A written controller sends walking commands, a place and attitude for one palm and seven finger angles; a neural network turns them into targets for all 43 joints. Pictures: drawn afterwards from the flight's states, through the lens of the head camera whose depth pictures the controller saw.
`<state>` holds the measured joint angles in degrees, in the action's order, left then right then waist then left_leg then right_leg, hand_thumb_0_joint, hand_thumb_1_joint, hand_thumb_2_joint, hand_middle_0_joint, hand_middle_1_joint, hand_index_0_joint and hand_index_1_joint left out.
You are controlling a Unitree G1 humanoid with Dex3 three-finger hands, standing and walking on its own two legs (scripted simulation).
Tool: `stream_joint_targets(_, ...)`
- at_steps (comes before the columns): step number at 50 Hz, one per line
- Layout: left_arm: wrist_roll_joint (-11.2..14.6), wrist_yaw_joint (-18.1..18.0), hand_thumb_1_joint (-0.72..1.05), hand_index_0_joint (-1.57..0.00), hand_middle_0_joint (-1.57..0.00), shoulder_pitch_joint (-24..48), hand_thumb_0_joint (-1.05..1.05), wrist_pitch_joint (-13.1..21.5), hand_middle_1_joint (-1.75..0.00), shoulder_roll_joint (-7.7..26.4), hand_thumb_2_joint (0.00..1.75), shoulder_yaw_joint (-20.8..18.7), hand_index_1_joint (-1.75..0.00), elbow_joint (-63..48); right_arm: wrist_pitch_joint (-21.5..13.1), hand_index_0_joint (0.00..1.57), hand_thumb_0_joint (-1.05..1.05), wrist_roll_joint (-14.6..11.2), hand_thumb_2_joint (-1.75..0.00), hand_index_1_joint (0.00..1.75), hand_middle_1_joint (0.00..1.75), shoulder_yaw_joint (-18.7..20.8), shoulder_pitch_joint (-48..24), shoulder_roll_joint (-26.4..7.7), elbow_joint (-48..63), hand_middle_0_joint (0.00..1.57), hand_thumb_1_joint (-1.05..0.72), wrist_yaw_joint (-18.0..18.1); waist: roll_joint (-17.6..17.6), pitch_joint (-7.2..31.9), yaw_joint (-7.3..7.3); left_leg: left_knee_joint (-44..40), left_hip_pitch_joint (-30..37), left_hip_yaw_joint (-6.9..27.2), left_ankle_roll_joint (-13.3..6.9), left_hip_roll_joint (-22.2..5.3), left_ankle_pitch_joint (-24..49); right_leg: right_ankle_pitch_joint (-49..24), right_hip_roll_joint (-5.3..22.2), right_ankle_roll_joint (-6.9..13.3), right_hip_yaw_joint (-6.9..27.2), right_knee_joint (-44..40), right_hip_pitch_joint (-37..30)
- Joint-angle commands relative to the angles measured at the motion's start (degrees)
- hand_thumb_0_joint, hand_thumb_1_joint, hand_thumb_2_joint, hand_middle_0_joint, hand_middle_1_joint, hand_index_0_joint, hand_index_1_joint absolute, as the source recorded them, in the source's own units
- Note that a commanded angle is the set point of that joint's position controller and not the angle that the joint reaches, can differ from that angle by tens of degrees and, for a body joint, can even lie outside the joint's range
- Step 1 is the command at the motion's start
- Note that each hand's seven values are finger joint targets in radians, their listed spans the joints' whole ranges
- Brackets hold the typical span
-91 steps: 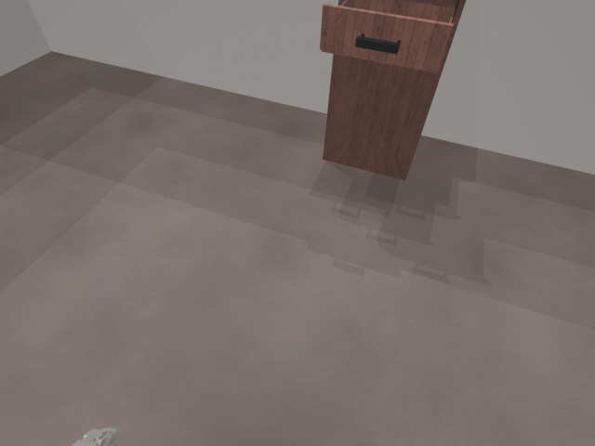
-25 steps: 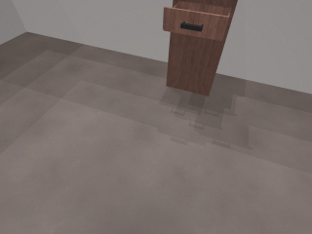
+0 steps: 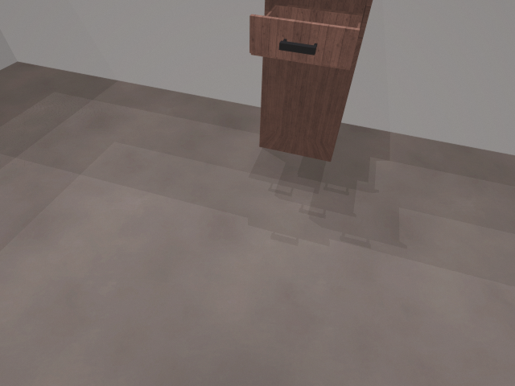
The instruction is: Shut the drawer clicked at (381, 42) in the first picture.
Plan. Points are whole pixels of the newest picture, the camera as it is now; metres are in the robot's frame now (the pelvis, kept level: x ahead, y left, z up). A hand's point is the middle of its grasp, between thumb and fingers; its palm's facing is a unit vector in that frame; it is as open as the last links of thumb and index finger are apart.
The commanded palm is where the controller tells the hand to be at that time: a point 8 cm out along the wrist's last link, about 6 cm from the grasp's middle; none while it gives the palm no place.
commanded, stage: walk to a spot facing it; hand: left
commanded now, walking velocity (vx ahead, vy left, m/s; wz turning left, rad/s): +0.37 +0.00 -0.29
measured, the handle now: (298, 45) +1.25 -0.06 +0.02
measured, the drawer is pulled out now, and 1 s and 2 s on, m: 0.30 0.30 0.30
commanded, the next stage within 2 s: turn to face it in 1.42 s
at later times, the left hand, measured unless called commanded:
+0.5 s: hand (129, 376) +0.17 +0.25 -0.18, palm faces -0.09 -0.98 -0.17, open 7.4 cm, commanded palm none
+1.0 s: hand (231, 223) +0.53 +0.11 -0.16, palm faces -0.34 -0.92 -0.19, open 7.3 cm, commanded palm none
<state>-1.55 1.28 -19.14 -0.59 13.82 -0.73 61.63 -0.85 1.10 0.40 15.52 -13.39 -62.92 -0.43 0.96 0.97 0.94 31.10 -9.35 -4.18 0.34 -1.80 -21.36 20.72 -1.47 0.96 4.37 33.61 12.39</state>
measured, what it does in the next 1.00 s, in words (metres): walks ahead, turning right: left foot, then right foot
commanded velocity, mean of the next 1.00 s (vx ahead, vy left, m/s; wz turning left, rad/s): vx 0.37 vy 0.00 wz -0.28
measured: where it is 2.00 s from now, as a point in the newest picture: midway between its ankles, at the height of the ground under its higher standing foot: (293, 284)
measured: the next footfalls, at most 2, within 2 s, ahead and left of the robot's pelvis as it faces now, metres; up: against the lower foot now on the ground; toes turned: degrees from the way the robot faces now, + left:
left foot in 0.34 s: +0.23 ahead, +0.15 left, +0.00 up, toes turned +2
right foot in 0.86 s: +0.42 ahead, -0.14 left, +0.00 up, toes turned -27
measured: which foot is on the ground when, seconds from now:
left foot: down 0.00-0.08, up 0.10-0.32, down 0.34-0.86, up 0.88-1.00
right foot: down 0.00-0.34, up 0.36-0.84, down 0.86-1.00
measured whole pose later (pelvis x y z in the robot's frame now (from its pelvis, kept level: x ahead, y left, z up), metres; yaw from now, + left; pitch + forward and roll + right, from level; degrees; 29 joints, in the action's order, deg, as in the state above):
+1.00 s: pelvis +0.37 -0.03 +0.00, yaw -21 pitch -1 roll +0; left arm -0.7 -0.3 -8.8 3.6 9.4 -3.4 56.5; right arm -1.1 1.3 2.5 21.2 -8.5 -64.1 0.0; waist -0.4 -5.0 -2.9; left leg 70.5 -23.9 -4.7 1.3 -8.3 -21.2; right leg 12.9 -0.2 3.4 -7.0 31.0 17.2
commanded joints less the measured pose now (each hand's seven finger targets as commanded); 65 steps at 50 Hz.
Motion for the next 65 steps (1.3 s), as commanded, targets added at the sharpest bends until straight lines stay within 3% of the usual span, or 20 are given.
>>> stream_joint_targets(1, 0.07, -0.45, 0.90, -0.20, -0.20, -4.87, 0.00, 2.69, -0.30, 5.20, 0.90, -2.31, -0.30, -2.84, -1.91, 0.20, 0.00, -0.31, -0.90, 0.30, 0.30, 3.00, 0.18, -9.61, 3.72, 0.20, -0.90, 1.16, -2.87, -6.55, 1.40, -1.39, -5.05, 8.34, -5.29, -9.52, -0.12, -2.64, 2.50, 3.78, 3.35, -1.74, 3.54)
stream_joint_targets(4, 0.21, -2.19, 0.90, -0.20, -0.20, -18.24, 0.00, 3.98, -0.30, 10.28, 0.90, -4.09, -0.30, 1.47, -2.97, 0.20, 0.00, -0.23, -0.90, 0.30, 0.30, 1.96, -9.89, -4.12, 8.89, 0.20, -0.90, 0.95, 14.73, -6.98, 6.62, 28.52, -32.75, -2.45, 0.49, -0.27, -13.14, -30.33, 19.79, 15.20, 32.14, -14.85, -18.61)
stream_joint_targets(7, -0.64, -3.50, 0.90, -0.20, -0.20, -16.36, 0.00, 4.02, -0.30, 7.09, 0.90, -3.53, -0.30, 1.27, -3.41, 0.20, 0.00, -0.29, -0.90, 0.30, 0.30, 2.33, -13.03, -2.84, 10.57, 0.20, -0.90, 0.57, 5.02, -7.15, 4.47, 29.81, -37.07, 4.57, 0.11, -5.22, -12.83, -30.26, 19.59, 15.46, 25.96, -11.89, -19.41)
stream_joint_targets(14, 0.25, -2.35, 0.90, -0.20, -0.20, -4.85, 0.00, 4.30, -0.30, 6.43, 0.90, -4.07, -0.30, -0.10, -3.00, 0.20, 0.00, -0.78, -0.90, 0.30, 0.30, 3.06, 0.25, -0.86, 7.11, 0.20, -0.90, -0.25, 5.57, -5.10, -5.32, 4.17, 1.15, -4.77, 0.55, 1.24, 10.25, -18.59, 7.94, 6.25, 8.08, -11.60, 6.59)
stream_joint_targets(15, 0.43, -2.16, 0.90, -0.20, -0.20, -4.84, 0.00, 4.24, -0.30, 5.14, 0.90, -4.22, -0.30, -0.26, -3.30, 0.20, 0.00, -0.72, -0.90, 0.30, 0.30, 3.63, 7.71, -3.04, 4.70, 0.20, -0.90, 0.56, 2.39, -1.72, -7.90, 1.25, 10.78, -2.75, 0.00, -0.28, 9.76, -22.72, 5.68, 5.09, 6.24, -1.60, 9.04)
stream_joint_targets(17, 1.13, -1.33, 0.90, -0.20, -0.20, -7.52, 0.00, 4.13, -0.30, -0.84, 0.90, -3.68, -0.30, -2.65, -3.74, 0.20, 0.00, 0.53, -0.90, 0.30, 0.30, 5.89, 20.90, -13.06, 2.00, 0.20, -0.90, 1.50, -21.78, 7.23, -10.06, -15.53, 21.49, 32.28, -7.92, -25.74, -2.27, 11.02, -3.40, 1.16, -3.61, 33.99, 22.37)
stream_joint_targets(18, 0.44, -1.71, 0.90, -0.20, -0.20, -4.95, 0.00, 4.09, -0.30, 0.09, 0.90, -3.64, -0.30, -3.25, -3.12, 0.20, 0.00, 0.27, -0.90, 0.30, 0.30, 5.18, 15.26, -10.77, 2.76, 0.20, -0.90, 1.51, -14.10, 3.04, -8.08, -19.70, 12.76, 34.01, -9.83, -27.39, -13.40, 9.97, 0.35, 2.28, -0.79, 40.51, 23.79)
stream_joint_targets(20, -0.32, -0.91, 0.90, -0.20, -0.20, -0.26, 0.00, 3.27, -0.30, -1.62, 0.90, -3.47, -0.30, -3.77, -3.35, 0.20, 0.00, 0.37, -0.90, 0.30, 0.30, 3.88, 6.15, -4.42, 5.33, 0.20, -0.90, 1.56, -7.46, -9.45, -4.59, -21.62, -1.62, 25.27, -9.24, -23.79, -13.57, 1.82, 5.98, 1.84, -1.91, 43.58, 27.16)
stream_joint_targets(25, -0.73, 0.07, 0.90, -0.20, -0.20, -3.62, 0.00, 0.70, -0.30, -3.61, 0.90, -3.78, -0.30, -3.73, -4.94, 0.20, 0.00, 0.40, -0.90, 0.30, 0.30, 3.34, 4.12, -0.01, 5.21, 0.20, -0.90, 1.86, -7.02, -6.65, 0.41, -21.72, -4.91, 3.84, -6.92, -17.07, 4.64, -7.89, 7.82, -0.11, -3.83, 36.17, 23.02)
stream_joint_targets(37, -0.33, 1.04, 0.90, -0.20, -0.20, 17.72, 0.00, 1.05, -0.30, -1.80, 0.90, -2.94, -0.30, -11.40, -4.00, 0.20, 0.00, 0.90, -0.90, 0.30, 0.30, 3.35, 11.79, -3.77, 0.91, 0.20, -0.90, 1.52, -6.79, -9.30, -3.88, -17.78, 9.63, -7.19, -6.81, -17.86, 29.18, -10.57, 6.12, 1.07, -11.30, 5.98, 20.99)
stream_joint_targets(41, -0.77, 0.35, 0.90, -0.20, -0.20, 0.13, 0.00, 2.93, -0.30, 2.64, 0.90, -4.13, -0.30, -5.82, -3.43, 0.20, 0.00, 0.18, -0.90, 0.30, 0.30, 3.27, 10.15, -5.82, 0.85, 0.20, -0.90, 1.28, -4.53, 3.07, 4.86, 9.79, 6.05, -12.16, -2.91, -14.34, 50.03, -11.61, 0.58, 4.69, -14.85, -3.90, -8.19)
stream_joint_targets(42, -0.86, -0.43, 0.90, -0.20, -0.20, -7.14, 0.00, 3.75, -0.30, 9.25, 0.90, -5.85, -0.30, -3.75, -3.58, 0.20, 0.00, -0.67, -0.90, 0.30, 0.30, 2.77, 12.14, -2.95, 1.90, 0.20, -0.90, 0.54, 5.78, 11.00, 7.22, 27.32, -10.96, -13.27, -0.33, -10.05, 28.20, -12.57, 13.97, 9.22, 1.27, -5.57, -26.94)
stream_joint_targets(43, 0.48, -0.96, 0.90, -0.20, -0.20, -12.04, 0.00, 3.71, -0.30, 14.03, 0.90, -6.63, -0.30, -2.43, -4.04, 0.20, 0.00, -1.05, -0.90, 0.30, 0.30, 2.28, 10.52, -0.43, 3.99, 0.20, -0.90, 1.01, 11.85, 14.83, 7.11, 44.98, -24.94, -8.10, 1.69, -1.96, -11.72, -26.07, 27.67, 16.26, 24.43, -10.61, -34.70)
stream_joint_targets(44, 1.20, -1.48, 0.90, -0.20, -0.20, -10.05, 0.00, 3.48, -0.30, 13.86, 0.90, -6.71, -0.30, -2.78, -3.75, 0.20, 0.00, -1.16, -0.90, 0.30, 0.30, 2.78, 5.61, -2.45, 4.90, 0.20, -0.90, 1.13, 7.33, 13.24, 7.53, 49.63, -26.69, -0.30, 0.37, -4.17, -9.97, -24.46, 27.33, 17.03, 24.47, -13.48, -28.64)
stream_joint_targets(50, 0.18, -1.92, 0.90, -0.20, -0.20, 5.22, 0.00, 4.59, -0.30, 3.63, 0.90, -3.61, -0.30, -4.56, -0.56, 0.20, 0.00, 0.59, -0.90, 0.30, 0.30, 2.87, 10.13, 2.19, 1.79, 0.20, -0.90, 0.38, 4.47, -2.76, -3.97, 33.14, -18.00, 0.20, 1.91, -8.94, 4.22, -11.25, 15.46, 8.80, -0.15, -21.48, 5.07)
stream_joint_targets(58, 0.08, -1.28, 0.90, -0.20, -0.20, 0.65, 0.00, 4.66, -0.30, 5.43, 0.90, -4.14, -0.30, -2.81, -2.24, 0.20, 0.00, 0.33, -0.90, 0.30, 0.30, 2.97, -2.15, 1.42, 7.08, 0.20, -0.90, -1.15, 6.34, -5.40, -0.39, 8.54, -15.68, -2.54, 1.42, -6.19, 7.41, -3.70, 15.21, 8.71, 1.62, -20.82, 0.34)
stream_joint_targets(61, 0.34, -1.24, 0.90, -0.20, -0.20, 1.11, 0.00, 4.10, -0.30, 5.42, 0.90, -4.23, -0.30, -2.45, -3.11, 0.20, 0.00, 0.34, -0.90, 0.30, 0.30, 3.38, 2.87, -0.63, 5.35, 0.20, -0.90, -0.62, 0.93, -5.19, -3.76, -0.44, -1.22, -5.14, 1.02, -3.54, 8.94, -6.10, 12.55, 6.53, -0.65, -12.58, 5.06)
stream_joint_targets(62, 0.54, -0.98, 0.90, -0.20, -0.20, 0.50, 0.00, 3.91, -0.30, 3.57, 0.90, -3.86, -0.30, -2.78, -3.48, 0.20, 0.00, 0.62, -0.90, 0.30, 0.30, 4.00, 8.81, -3.84, 3.58, 0.20, -0.90, 0.01, -5.72, -2.41, -6.04, -4.56, 8.90, -0.42, -0.43, -6.29, 5.41, -9.06, 8.72, 4.67, -3.18, -0.99, 10.11)
stream_joint_targets(63, 1.05, -0.53, 0.90, -0.20, -0.20, -0.25, 0.00, 3.81, -0.30, -0.03, 0.90, -3.32, -0.30, -4.10, -3.73, 0.20, 0.00, 1.57, -0.90, 0.30, 0.30, 5.45, 15.46, -10.34, 2.26, 0.20, -0.90, 0.56, -19.78, 0.73, -7.94, -12.63, 16.67, 18.46, -5.56, -20.75, -0.02, 2.32, 1.89, 1.47, -10.40, 17.51, 20.20)
stream_joint_targets(65, 0.22, -0.95, 0.90, -0.20, -0.20, 5.42, 0.00, 3.73, -0.30, 1.48, 0.90, -3.49, -0.30, -5.71, -3.06, 0.20, 0.00, 1.01, -0.90, 0.30, 0.30, 4.67, 15.12, -8.69, 2.03, 0.20, -0.90, 1.44, -16.03, -2.41, -7.99, -20.71, 10.01, 26.75, -8.62, -26.76, -6.34, 8.63, 3.93, 1.72, -4.48, 37.02, 27.06)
